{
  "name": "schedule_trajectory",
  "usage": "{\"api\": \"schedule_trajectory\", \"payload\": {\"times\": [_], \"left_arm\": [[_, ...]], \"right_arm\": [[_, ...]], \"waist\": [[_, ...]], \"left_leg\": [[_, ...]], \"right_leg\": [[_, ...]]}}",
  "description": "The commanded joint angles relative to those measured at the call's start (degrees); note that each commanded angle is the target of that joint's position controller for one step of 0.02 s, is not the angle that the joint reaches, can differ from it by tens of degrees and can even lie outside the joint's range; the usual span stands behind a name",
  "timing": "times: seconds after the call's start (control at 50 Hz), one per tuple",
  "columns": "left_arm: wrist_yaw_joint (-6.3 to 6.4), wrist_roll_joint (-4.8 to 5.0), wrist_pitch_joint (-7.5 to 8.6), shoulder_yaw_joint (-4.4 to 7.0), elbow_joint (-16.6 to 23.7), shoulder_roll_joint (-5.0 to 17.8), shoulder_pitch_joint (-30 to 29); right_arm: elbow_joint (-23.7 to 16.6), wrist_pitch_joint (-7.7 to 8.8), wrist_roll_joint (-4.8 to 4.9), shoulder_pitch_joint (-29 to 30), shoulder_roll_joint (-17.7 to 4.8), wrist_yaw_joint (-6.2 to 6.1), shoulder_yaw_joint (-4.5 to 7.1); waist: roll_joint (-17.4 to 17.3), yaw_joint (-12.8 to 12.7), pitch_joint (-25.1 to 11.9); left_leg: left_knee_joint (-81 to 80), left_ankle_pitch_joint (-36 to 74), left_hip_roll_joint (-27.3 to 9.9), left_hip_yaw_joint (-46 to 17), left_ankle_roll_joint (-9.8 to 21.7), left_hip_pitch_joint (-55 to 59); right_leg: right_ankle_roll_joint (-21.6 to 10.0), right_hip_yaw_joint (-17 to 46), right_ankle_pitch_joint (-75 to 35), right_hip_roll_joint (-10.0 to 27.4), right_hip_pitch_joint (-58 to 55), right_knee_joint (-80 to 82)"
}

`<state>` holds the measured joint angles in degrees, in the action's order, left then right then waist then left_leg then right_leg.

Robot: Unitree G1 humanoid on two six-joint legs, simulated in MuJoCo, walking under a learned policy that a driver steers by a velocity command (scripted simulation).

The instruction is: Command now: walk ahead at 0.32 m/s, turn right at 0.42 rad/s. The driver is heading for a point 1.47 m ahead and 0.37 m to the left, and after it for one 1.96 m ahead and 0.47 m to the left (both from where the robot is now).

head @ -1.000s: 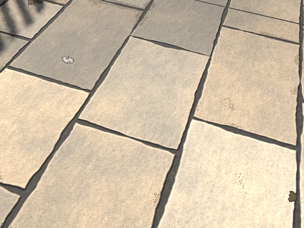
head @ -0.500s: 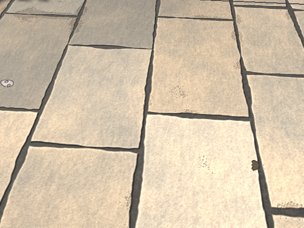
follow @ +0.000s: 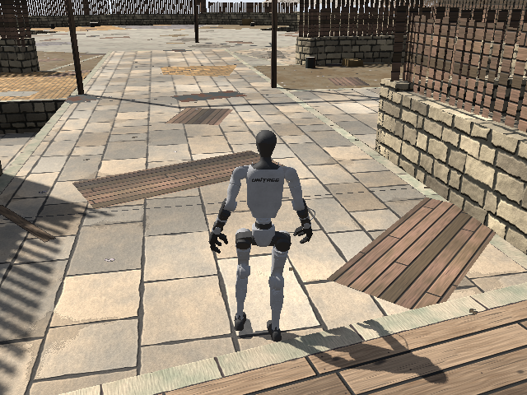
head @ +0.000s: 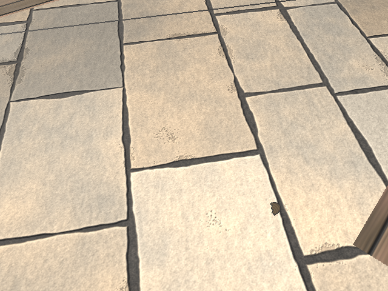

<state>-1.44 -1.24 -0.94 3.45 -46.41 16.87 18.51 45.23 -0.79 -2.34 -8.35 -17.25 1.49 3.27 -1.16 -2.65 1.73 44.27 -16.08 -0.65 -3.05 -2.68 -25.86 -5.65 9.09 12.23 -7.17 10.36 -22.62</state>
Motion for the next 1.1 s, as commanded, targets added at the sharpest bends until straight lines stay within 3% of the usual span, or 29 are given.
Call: {"api": "schedule_trajectory", "payload": {"times": [0.02, 0.08, 0.12, 0.14, 0.16, 0.18, 0.2, 0.22, 0.24, 0.28, 0.32, 0.38, 0.42, 0.48, 0.54, 0.58, 0.6, 0.62, 0.64, 0.66, 0.68, 0.72, 0.8, 0.88, 0.94, 1.0, 1.06, 1.08, 1.1], "left_arm": [[0.15, -0.39, 1.63, 2.26, 2.01, 9.92, 2.00], [0.10, -0.55, 2.02, 1.98, 1.35, 9.55, 2.09], [0.53, -0.23, 2.20, 1.70, 1.33, 8.90, 0.47], [0.92, -0.07, 2.68, 1.24, 1.45, 7.09, 0.03], [1.02, 0.26, 3.51, 0.02, 2.63, 2.51, -1.00], [1.06, 0.81, 4.00, 0.19, 4.54, 3.47, -2.22], [1.09, -0.69, 3.89, 1.04, 3.92, 7.44, -2.87], [0.34, -0.95, 4.02, 1.00, 2.85, 6.84, -2.81], [-0.40, -0.76, 4.19, 0.77, 1.86, 5.92, -1.96], [-1.41, -1.66, 3.88, 0.52, 0.66, 5.17, -1.98], [-1.78, -1.78, 3.58, 0.01, 1.20, 4.12, -4.27], [-1.89, -1.81, 3.37, -1.05, 3.93, 2.34, -12.81], [-1.86, -1.50, 3.34, -2.01, 5.36, 0.74, -17.53], [-1.37, -0.82, 3.43, -2.45, 6.43, 1.31, -21.49], [-0.28, -0.45, 3.98, -2.05, 5.70, 2.79, -18.45], [0.95, -0.85, 5.15, -0.65, 1.60, 5.87, -6.00], [1.95, -2.17, 5.84, 0.56, 0.53, 10.18, 3.22], [2.29, -2.86, 5.29, 1.76, 0.63, 15.31, 5.03], [2.02, -1.08, 4.54, 1.44, 0.87, 11.55, 2.65], [1.86, -0.70, 4.57, 0.18, 1.45, 6.65, -2.22], [1.65, -0.67, 4.98, -0.38, 1.59, 3.87, -5.25], [1.91, -0.55, 5.82, -0.86, 0.68, 1.74, -5.64], [1.89, 0.40, 7.66, -0.44, -1.32, 1.95, -2.76], [2.02, 0.19, 7.69, -0.49, -2.99, 1.27, 0.02], [2.10, 0.27, 7.68, -0.32, -3.98, 2.47, 1.39], [2.62, 0.41, 7.05, -0.19, -5.38, 3.76, 3.64], [3.59, 0.58, 5.75, 0.42, -5.70, 6.01, 3.47], [3.75, 0.70, 5.11, 0.62, -5.61, 6.57, 3.32], [3.54, 1.19, 4.71, 0.73, -5.15, 6.72, 2.71]], "right_arm": [[-5.16, 1.92, 0.29, 6.75, -3.76, 0.14, 0.48], [-4.84, 2.60, 0.86, 5.57, -3.35, 0.13, 0.04], [-2.73, 3.42, 1.02, -0.58, -2.43, -0.57, -0.20], [-1.27, 4.10, 0.63, -5.56, -3.97, -1.32, 0.19], [-0.34, 4.75, -0.23, -12.97, -8.35, -2.21, 0.98], [1.45, 4.40, -0.56, -17.03, -15.36, -2.31, 2.79], [1.81, 4.13, 0.07, -15.26, -12.26, -2.09, 2.57], [0.98, 4.37, 0.74, -12.35, -8.56, -1.58, 1.62], [0.53, 4.65, 0.72, -9.43, -6.18, -1.16, 1.08], [1.08, 5.27, 0.90, -8.44, -4.04, -0.94, 0.44], [2.88, 5.83, 1.43, -10.68, -3.74, -0.53, 0.42], [5.87, 6.00, 2.09, -15.58, -2.95, -0.43, 0.21], [7.04, 5.81, 2.08, -17.29, -3.47, -0.85, 0.35], [7.92, 5.42, 1.79, -18.89, -5.28, -1.23, 0.74], [8.21, 5.07, 1.57, -18.22, -6.13, -1.44, 0.91], [8.09, 5.22, 1.95, -16.88, -6.31, -1.06, 0.98], [6.12, 5.47, 2.38, -16.18, -3.92, -0.77, 0.40], [4.41, 5.13, 3.91, -22.40, 2.88, -1.03, -0.84], [5.49, 4.11, 2.32, -20.72, -4.46, -1.47, 0.90], [5.27, 3.83, 1.76, -17.21, -4.43, -1.11, 1.31], [5.25, 3.79, 1.70, -15.44, -2.29, -0.62, 0.94], [5.71, 2.56, 0.54, -15.13, -1.38, 0.20, 1.16], [3.60, 1.15, 0.48, -9.98, 0.27, 1.30, 1.06], [0.32, 1.04, 0.41, -1.57, 0.99, 2.25, 0.46], [-2.15, 1.39, 0.43, 5.08, 1.87, 2.84, -0.54], [-3.76, 1.80, -0.10, 8.35, 2.26, 3.05, -1.15], [-2.29, 2.23, -0.67, 1.73, 0.31, 2.32, -0.55], [-0.87, 2.72, -0.83, -3.76, -1.10, 1.94, 0.10], [1.34, 3.47, -1.38, -10.69, -2.87, 1.15, 1.02]], "waist": [[7.51, -1.68, 0.62], [7.55, -0.40, 1.15], [5.49, 3.81, 1.29], [2.67, 6.22, 0.31], [-6.45, 9.35, -2.90], [-13.52, 9.59, -2.63], [-5.65, 7.34, 2.76], [-3.15, 5.80, 4.66], [-3.11, 3.97, 4.85], [-5.45, 2.92, 3.24], [-5.72, 2.82, 2.00], [-4.88, 4.41, 2.09], [-4.81, 5.29, 2.12], [-5.35, 5.88, 2.26], [-5.22, 3.36, 0.86], [-2.18, -2.54, -5.34], [2.96, -6.06, -12.64], [16.60, -2.94, -20.48], [10.23, -2.72, -17.17], [6.56, -0.81, -8.08], [5.90, 0.39, -3.12], [7.63, 2.54, -0.41], [6.35, 3.60, 0.25], [5.23, 2.88, 2.48], [5.00, 1.70, 3.50], [4.46, 1.05, 4.15], [7.01, 3.66, -0.91], [7.08, 5.73, -4.09], [4.49, 9.17, -8.33]], "left_leg": [[-4.69, -0.21, 0.58, 0.85, 1.06, -3.70], [-9.70, -2.44, 1.79, 2.00, 2.91, 4.46], [-18.91, 1.14, 2.59, 2.76, 4.28, 17.99], [-21.56, -0.38, 0.20, -0.31, 4.92, 27.14], [-28.46, -13.51, -11.83, -14.42, 7.09, 35.57], [-36.23, -30.17, -21.30, -37.98, 13.20, 36.30], [-34.99, -31.75, -21.96, -36.97, 14.67, 32.05], [-34.45, -27.15, -18.65, -31.56, 13.78, 29.18], [-35.03, -19.70, -15.44, -25.15, 12.29, 26.80], [-35.83, -3.90, -11.25, -16.48, 11.31, 24.13], [-35.33, 11.01, -10.03, -11.62, 12.30, 24.00], [-34.47, 25.82, -8.62, -7.70, 13.37, 24.40], [-33.70, 27.96, -7.56, -6.71, 13.18, 23.05], [-32.19, 29.09, -8.52, -8.01, 13.03, 22.90], [-27.59, 34.29, -10.08, -9.98, 11.66, 22.43], [-12.55, 38.42, -6.25, -7.01, 9.61, 18.46], [2.44, 23.68, -2.78, -4.76, 8.57, 9.24], [19.87, -14.09, 4.80, 0.69, 7.21, -6.51], [26.05, -12.90, 2.22, -1.47, 8.08, -10.24], [26.10, -7.67, -0.33, -1.87, 8.46, -11.35], [24.19, -3.83, -2.24, -1.28, 8.07, -10.18], [21.92, -1.61, -3.84, -0.50, 7.04, -6.86], [20.29, 3.78, -4.29, 0.50, 5.98, -10.25], [12.26, 11.96, -4.54, 2.23, 4.88, -14.70], [1.50, 16.91, -3.63, 5.65, 5.35, -11.27], [-6.20, 15.37, -1.35, 10.03, 6.91, -7.11], [-9.17, 8.96, 3.86, 12.21, 9.79, 1.23], [-11.81, 9.00, 5.29, 11.21, 11.22, 7.34], [-18.35, 16.18, 5.52, 9.43, 12.85, 17.13]], "right_leg": [[-8.72, 19.08, 15.93, 15.25, -1.59, 9.74], [-8.12, 19.73, 16.51, 15.10, 3.30, 8.86], [-5.82, 17.65, 17.10, 12.21, 10.95, 4.79], [-3.95, 14.98, 16.63, 9.47, 16.83, -0.74], [-1.14, 6.82, 18.48, 4.34, 23.09, -15.54], [-0.41, -0.97, 21.37, -2.60, 33.51, -27.58], [-0.68, 0.58, 18.52, 2.07, 36.73, -35.11], [-0.59, 0.94, 13.39, 3.78, 36.16, -36.73], [0.26, -0.06, 8.96, 5.53, 34.03, -36.08], [2.20, -3.79, 3.28, 7.48, 30.32, -36.38], [3.57, -6.57, 0.30, 8.70, 30.16, -36.41], [5.37, -10.59, -2.93, 10.06, 31.09, -30.22], [6.12, -11.78, -4.92, 9.28, 27.78, -22.91], [5.96, -11.95, -6.04, 7.61, 22.41, -14.92], [4.30, -11.43, -3.66, 6.13, 12.76, -9.85], [1.94, -10.54, -4.64, 5.91, -5.72, -3.98], [-0.55, 1.15, 4.79, 17.68, -19.37, -1.99], [-5.10, 25.06, 11.47, 33.85, -30.90, 3.22], [-6.13, 29.63, 17.67, 32.81, -24.20, 6.31], [-4.88, 20.85, 17.04, 29.72, -16.40, 7.62], [-3.92, 12.97, 9.25, 26.76, -9.93, 9.53], [-2.06, 3.06, -1.42, 22.90, -3.85, 11.36], [-2.32, -5.50, -11.25, 22.09, -4.01, 13.73], [-2.51, -12.43, -16.57, 21.00, -5.13, 14.50], [-1.85, -16.92, -19.81, 20.38, -5.19, 14.08], [-1.07, -20.62, -35.96, 20.85, -8.52, 8.97], [0.32, -22.42, -55.73, 20.71, -12.87, -4.75], [0.67, -22.29, -54.72, 20.70, -12.04, -13.66], [2.35, -22.96, -43.89, 19.12, -7.79, -26.69]]}}
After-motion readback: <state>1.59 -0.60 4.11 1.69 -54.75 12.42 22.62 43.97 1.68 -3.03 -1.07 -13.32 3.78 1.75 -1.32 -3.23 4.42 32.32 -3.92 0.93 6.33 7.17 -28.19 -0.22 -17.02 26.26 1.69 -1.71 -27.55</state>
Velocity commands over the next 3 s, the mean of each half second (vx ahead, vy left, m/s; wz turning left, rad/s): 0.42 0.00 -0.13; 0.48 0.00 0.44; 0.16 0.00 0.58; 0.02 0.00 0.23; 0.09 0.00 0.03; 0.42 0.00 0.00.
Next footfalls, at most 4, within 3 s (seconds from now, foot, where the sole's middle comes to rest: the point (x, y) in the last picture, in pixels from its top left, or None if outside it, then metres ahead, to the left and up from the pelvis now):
0.14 left None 0.12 0.13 -0.78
0.60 right None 0.40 -0.09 -0.78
1.12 left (182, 249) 0.63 0.13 -0.78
1.68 right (227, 232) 0.70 -0.03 -0.78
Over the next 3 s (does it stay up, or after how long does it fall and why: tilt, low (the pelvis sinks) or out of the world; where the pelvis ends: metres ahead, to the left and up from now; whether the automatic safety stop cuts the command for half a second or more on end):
stays up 0.80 0.14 -0.02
